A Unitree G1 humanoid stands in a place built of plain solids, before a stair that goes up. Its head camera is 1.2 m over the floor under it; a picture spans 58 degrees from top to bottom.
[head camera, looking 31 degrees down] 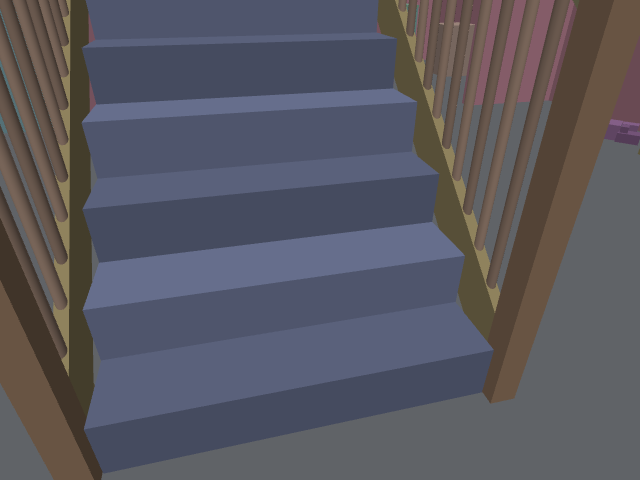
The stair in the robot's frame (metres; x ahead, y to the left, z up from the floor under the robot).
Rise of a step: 0.20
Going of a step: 0.25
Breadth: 1.20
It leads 14 degrees to the left of straight ahead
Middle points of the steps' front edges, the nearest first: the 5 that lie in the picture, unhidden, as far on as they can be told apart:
0.85 0.03 0.20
1.09 0.09 0.40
1.33 0.15 0.60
1.57 0.21 0.80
1.81 0.26 1.00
